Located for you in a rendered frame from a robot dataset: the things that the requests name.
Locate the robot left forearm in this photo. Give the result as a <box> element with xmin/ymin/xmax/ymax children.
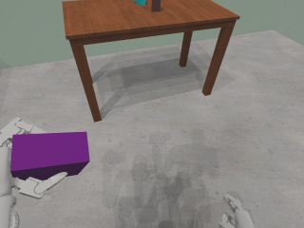
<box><xmin>0</xmin><ymin>195</ymin><xmax>20</xmax><ymax>228</ymax></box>

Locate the table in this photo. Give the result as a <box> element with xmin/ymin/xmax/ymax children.
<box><xmin>62</xmin><ymin>0</ymin><xmax>240</xmax><ymax>123</ymax></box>

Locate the robot right hand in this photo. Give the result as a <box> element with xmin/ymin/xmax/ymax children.
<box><xmin>218</xmin><ymin>193</ymin><xmax>255</xmax><ymax>228</ymax></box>

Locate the robot left hand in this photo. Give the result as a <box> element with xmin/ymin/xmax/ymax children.
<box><xmin>0</xmin><ymin>117</ymin><xmax>68</xmax><ymax>200</ymax></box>

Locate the sponge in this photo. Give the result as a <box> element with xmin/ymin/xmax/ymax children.
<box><xmin>10</xmin><ymin>131</ymin><xmax>90</xmax><ymax>181</ymax></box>

